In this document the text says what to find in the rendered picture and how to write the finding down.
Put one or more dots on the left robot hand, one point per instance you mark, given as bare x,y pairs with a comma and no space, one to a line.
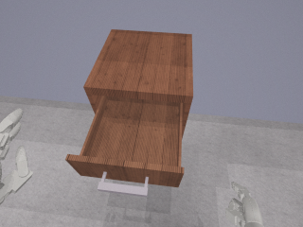
9,128

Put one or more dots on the right robot hand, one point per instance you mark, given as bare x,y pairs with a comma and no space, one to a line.
240,213

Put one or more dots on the drawer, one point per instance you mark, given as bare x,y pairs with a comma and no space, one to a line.
131,139

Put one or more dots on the handle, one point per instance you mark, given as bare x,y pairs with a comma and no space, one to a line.
124,189

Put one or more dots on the cabinet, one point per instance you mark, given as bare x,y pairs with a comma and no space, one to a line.
144,65

